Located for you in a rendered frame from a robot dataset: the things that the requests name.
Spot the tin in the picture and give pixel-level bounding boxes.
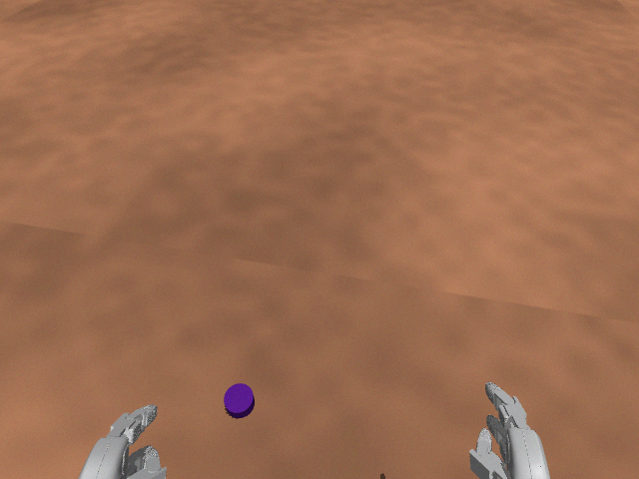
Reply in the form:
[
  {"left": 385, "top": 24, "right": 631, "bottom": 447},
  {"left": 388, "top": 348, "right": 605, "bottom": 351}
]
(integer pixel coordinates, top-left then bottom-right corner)
[{"left": 224, "top": 383, "right": 255, "bottom": 418}]

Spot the left robot hand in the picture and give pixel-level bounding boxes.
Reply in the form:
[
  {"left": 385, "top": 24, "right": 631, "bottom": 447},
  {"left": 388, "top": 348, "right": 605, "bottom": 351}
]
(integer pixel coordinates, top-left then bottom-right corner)
[{"left": 78, "top": 404, "right": 167, "bottom": 479}]

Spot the right robot hand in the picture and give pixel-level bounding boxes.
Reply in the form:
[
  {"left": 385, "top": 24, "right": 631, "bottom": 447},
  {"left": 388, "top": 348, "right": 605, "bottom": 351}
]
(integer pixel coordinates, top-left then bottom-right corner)
[{"left": 469, "top": 382, "right": 550, "bottom": 479}]

